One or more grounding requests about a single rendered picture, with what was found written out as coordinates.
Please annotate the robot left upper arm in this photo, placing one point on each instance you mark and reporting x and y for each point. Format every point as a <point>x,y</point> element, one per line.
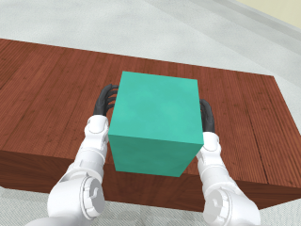
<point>73,203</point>

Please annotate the robot right forearm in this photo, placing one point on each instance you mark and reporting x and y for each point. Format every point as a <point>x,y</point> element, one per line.
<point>212,171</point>

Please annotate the right robot hand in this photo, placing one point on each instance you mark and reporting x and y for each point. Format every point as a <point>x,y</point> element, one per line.
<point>207,117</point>

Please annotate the robot right upper arm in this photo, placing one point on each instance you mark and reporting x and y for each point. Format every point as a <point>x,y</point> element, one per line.
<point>225,208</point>

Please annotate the carton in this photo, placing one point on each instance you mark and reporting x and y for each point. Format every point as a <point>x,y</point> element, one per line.
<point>156,125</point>

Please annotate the pedestal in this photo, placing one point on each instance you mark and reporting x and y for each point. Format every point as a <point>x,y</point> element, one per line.
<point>48,93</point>

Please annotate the left robot hand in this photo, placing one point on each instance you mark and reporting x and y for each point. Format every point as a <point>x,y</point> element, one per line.
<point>102,104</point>

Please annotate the robot left forearm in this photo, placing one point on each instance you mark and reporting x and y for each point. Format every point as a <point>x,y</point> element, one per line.
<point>91,155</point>

